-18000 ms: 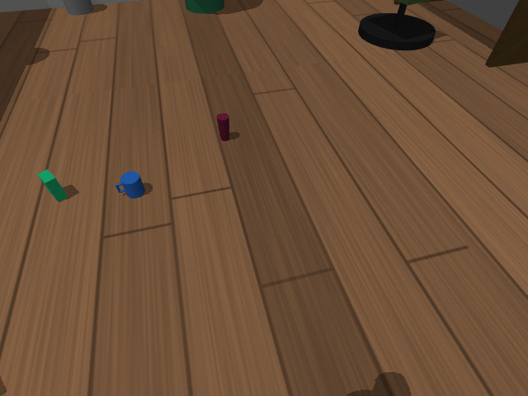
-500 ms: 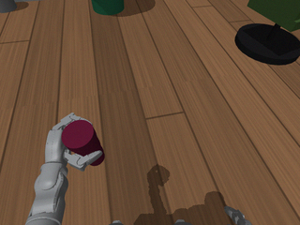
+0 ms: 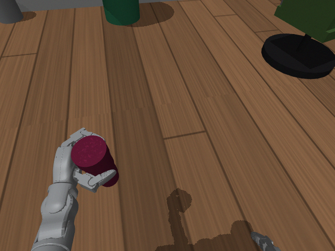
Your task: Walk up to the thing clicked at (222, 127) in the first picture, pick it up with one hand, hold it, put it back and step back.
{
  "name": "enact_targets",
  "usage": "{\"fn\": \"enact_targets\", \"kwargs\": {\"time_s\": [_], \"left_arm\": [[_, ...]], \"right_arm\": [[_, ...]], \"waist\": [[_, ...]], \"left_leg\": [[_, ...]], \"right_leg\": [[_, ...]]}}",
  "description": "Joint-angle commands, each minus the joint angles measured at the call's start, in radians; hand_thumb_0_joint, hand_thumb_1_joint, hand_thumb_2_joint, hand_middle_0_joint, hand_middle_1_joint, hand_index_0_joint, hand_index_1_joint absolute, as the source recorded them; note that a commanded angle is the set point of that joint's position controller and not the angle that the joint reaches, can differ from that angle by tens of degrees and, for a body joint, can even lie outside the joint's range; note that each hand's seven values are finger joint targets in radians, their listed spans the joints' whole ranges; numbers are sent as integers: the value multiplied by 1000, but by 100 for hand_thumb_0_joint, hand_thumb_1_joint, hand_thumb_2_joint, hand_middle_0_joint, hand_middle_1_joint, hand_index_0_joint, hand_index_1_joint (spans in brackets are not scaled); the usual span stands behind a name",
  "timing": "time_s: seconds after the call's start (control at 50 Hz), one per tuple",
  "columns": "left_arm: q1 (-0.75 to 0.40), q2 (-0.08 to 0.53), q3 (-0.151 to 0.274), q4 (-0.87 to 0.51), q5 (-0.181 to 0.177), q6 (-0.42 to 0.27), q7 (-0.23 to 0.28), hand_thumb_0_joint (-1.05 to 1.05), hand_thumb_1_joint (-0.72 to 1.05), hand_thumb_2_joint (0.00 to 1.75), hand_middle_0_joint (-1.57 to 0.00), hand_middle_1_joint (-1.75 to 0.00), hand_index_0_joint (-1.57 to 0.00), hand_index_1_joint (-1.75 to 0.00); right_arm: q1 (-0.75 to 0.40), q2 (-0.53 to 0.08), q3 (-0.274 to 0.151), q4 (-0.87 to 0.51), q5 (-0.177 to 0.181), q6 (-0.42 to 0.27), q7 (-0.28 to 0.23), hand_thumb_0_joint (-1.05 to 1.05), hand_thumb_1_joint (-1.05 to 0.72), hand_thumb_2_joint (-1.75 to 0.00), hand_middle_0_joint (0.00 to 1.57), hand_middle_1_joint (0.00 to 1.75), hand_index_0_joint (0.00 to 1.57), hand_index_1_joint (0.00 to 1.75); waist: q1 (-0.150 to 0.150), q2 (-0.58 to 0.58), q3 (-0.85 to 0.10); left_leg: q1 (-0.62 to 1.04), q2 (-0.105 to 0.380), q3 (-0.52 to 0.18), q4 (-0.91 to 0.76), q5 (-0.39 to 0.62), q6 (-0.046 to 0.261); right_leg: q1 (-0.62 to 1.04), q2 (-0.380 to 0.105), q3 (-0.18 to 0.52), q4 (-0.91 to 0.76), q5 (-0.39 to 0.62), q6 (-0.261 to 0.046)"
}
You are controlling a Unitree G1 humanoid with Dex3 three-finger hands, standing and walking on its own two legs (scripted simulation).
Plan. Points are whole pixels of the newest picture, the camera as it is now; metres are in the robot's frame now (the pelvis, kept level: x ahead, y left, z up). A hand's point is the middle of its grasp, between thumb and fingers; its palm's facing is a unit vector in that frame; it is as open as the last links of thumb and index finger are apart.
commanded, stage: hold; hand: left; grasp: from the side
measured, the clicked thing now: (100, 165) +0.32 +0.16 +0.02
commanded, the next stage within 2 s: none
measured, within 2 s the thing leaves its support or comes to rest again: neither
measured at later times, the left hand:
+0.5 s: hand (96, 162) +0.32 +0.16 +0.05, palm faces +0.05 -1.00 -0.02, open 9.7 cm
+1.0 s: hand (96, 161) +0.32 +0.16 +0.05, palm faces +0.05 -1.00 -0.02, open 9.7 cm
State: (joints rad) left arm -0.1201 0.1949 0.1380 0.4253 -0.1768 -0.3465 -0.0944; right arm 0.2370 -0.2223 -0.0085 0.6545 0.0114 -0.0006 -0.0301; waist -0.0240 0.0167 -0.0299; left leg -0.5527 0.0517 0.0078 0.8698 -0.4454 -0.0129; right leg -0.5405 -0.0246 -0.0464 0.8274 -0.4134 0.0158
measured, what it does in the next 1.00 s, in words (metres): stands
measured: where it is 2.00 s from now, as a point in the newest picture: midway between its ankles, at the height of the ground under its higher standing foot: outside the picture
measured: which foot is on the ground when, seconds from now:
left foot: down 0.00-1.00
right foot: down 0.00-1.00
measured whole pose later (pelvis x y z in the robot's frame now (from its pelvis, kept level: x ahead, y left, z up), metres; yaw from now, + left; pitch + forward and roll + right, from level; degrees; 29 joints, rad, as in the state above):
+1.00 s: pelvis -0.01 -0.01 +0.01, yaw +0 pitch +6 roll -1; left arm -0.14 0.19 0.15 0.47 -0.18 -0.37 -0.11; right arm 0.23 -0.23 -0.01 0.67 0.01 -0.02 -0.03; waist -0.02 0.01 -0.01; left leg -0.50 0.05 0.01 0.80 -0.40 -0.02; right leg -0.50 -0.02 -0.04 0.78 -0.38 0.01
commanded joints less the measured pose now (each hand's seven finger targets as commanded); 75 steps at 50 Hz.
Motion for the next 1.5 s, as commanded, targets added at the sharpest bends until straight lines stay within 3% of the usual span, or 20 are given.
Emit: {"fn": "enact_targets", "kwargs": {"time_s": [0.0, 0.22, 0.32, 0.42, 0.46, 0.5, 0.58, 0.6, 0.72, 0.78, 0.84, 0.9, 0.98, 1.02, 1.08, 1.12, 1.18, 1.34, 1.44, 1.48], "left_arm": [[-290, 143, 55, -275, -9, -87, 4, 0, 9, 121, -130, -144, -132, -144], [-282, 114, 55, -188, -16, -82, -1, 0, 12, 122, -130, -144, -132, -143], [-291, 113, 33, -226, -11, -93, -8, 0, 13, 121, -130, -144, -132, -143], [-328, 155, 72, -250, -12, -106, -1, 0, 14, 123, -131, -145, -133, -145], [-273, 122, 60, -178, -21, -96, -5, 0, 13, 123, -131, -145, -132, -144], [-366, 129, 41, -262, -16, -105, -5, 0, 13, 123, -131, -145, -132, -145], [-249, 96, 42, -134, -18, -93, -11, 0, 11, 123, -129, -144, -131, -144], [-344, 111, 31, -244, -17, -105, -10, 0, 15, 122, -129, -143, -131, -142], [-299, 133, 71, -181, -18, -107, -4, 0, 13, 123, -129, -143, -131, -143], [-381, 144, 59, -254, -10, -119, -5, 0, 14, 124, -130, -145, -132, -144], [-317, 135, 78, -190, -20, -118, -7, 0, 16, 125, -131, -145, -133, -145], [-337, 134, 47, -245, -15, -122, -18, 0, 13, 123, -131, -145, -133, -145], [-298, 145, 66, -238, -21, -113, -15, 0, 13, 124, -131, -145, -132, -145], [-348, 117, 25, -263, -18, -112, -19, 0, 11, 123, -130, -144, -132, -144], [-300, 150, 85, -200, -22, -104, -8, 0, 10, 123, -128, -143, -130, -143], [-310, 129, 53, -253, -21, -110, -14, 0, 11, 122, -128, -143, -130, -143], [-284, 149, 80, -219, -22, -110, -16, 0, 11, 124, -130, -145, -131, -145], [-332, 123, 39, -253, -20, -121, -35, 0, 14, 123, -129, -144, -131, -144], [-284, 144, 77, -211, -26, -118, -26, 0, 9, 124, -130, -145, -131, -145], [-285, 115, 48, -225, -27, -116, -29, 0, 11, 125, -129, -144, -130, -145]], "right_arm": [[-12, -136, -53, -116, -1, -42, -14, 0, -92, -90, 20, 30, 20, 30], [-28, -133, -50, -115, -1, -45, -6, 0, -91, -90, 20, 30, 20, 30], [-25, -138, -52, -121, -2, -46, 0, 0, -92, -90, 20, 30, 20, 30], [-45, -128, -44, -124, 1, -49, -7, 0, -92, -90, 20, 30, 20, 30], [-31, -135, -47, -111, 0, -49, -9, 0, -92, -90, 20, 30, 20, 30], [-48, -130, -46, -121, 2, -54, -10, 0, -92, -90, 20, 30, 20, 30], [-37, -131, -48, -108, 0, -54, -7, 0, -92, -90, 20, 30, 20, 30], [-48, -136, -51, -120, 1, -57, -5, 0, -91, -90, 20, 30, 20, 30], [-28, -137, -51, -102, -2, -59, -10, 0, -91, -90, 20, 30, 20, 30], [-47, -133, -48, -118, -2, -59, -9, 0, -91, -90, 20, 30, 20, 30], [-57, -131, -48, -117, 1, -60, -8, 0, -91, -90, 20, 30, 20, 30], [-49, -135, -50, -118, 1, -62, -10, 0, -92, -90, 20, 30, 20, 30], [-39, -131, -49, -109, 2, -60, -11, 0, -92, -91, 20, 30, 20, 30], [-41, -133, -48, -113, 3, -60, -13, 0, -92, -91, 20, 30, 20, 30], [-40, -139, -54, -104, 5, -61, -14, 0, -92, -91, 20, 30, 20, 30], [-41, -129, -48, -117, 4, -59, -11, 0, -92, -91, 20, 30, 20, 30], [-42, -137, -54, -113, 5, -58, -12, 0, -92, -91, 20, 30, 20, 30], [-36, -136, -56, -115, 1, -59, -5, 0, -92, -91, 20, 30, 20, 30], [-33, -138, -55, -115, 3, -55, -6, 0, -92, -91, 20, 30, 20, 30], [-33, -137, -54, -112, 3, -56, -4, 0, -92, -91, 20, 30, 20, 30]], "waist": [[1, 10, -318], [-5, -14, -233], [0, 20, -281], [7, 5, -289], [-2, -35, -259], [-2, 12, -272], [0, -32, -247], [3, 4, -249], [1, -25, -283], [5, 13, -280], [13, -20, -245], [3, 24, -293], [11, 2, -306], [-7, 3, -278], [3, -12, -262], [13, 22, -299], [13, 3, -275], [-5, 9, -308], [2, -6, -291], [-2, -8, -273]], "left_leg": [[165, -35, -2, -123, 364, 15], [137, -34, -4, -156, 289, 13], [174, -34, -6, -166, 310, 6], [158, -43, 6, -162, 276, 15], [151, -38, 1, -170, 274, 16], [174, -42, 3, -174, 267, 14], [150, -38, -1, -175, 269, 15], [159, -39, 1, -181, 255, 12], [166, -40, 3, -164, 299, 17], [177, -41, 4, -177, 268, 13], [135, -44, 2, -184, 222, 16], [186, -44, 7, -177, 270, 13], [181, -44, 9, -163, 328, 17], [190, -41, 5, -173, 315, 15], [178, -40, 3, -179, 294, 17], [201, -41, 3, -179, 316, 11], [183, -43, 5, -175, 324, 15], [215, -38, -3, -162, 369, 15], [194, -39, 0, -158, 361, 17], [191, -38, 0, -165, 351, 16]], "right_leg": [[161, 29, 3, -99, 373, -21], [141, 30, -3, -123, 304, -23], [163, 31, -4, -121, 309, -29], [183, 21, 10, -143, 303, -18], [182, 25, 3, -144, 294, -18], [169, 23, 6, -149, 291, -20], [166, 26, -1, -146, 288, -21], [155, 26, 1, -146, 277, -25], [183, 23, 6, -143, 323, -18], [167, 23, 6, -148, 288, -22], [173, 22, 3, -157, 246, -20], [175, 23, 9, -152, 291, -21], [207, 21, 10, -148, 357, -17], [183, 25, 6, -151, 338, -19], [174, 23, 5, -155, 316, -18], [195, 24, 3, -151, 327, -22], [194, 22, 5, -152, 342, -19], [183, 25, 2, -135, 371, -21], [184, 25, 2, -139, 369, -18], [179, 23, 1, -139, 365, -19]]}}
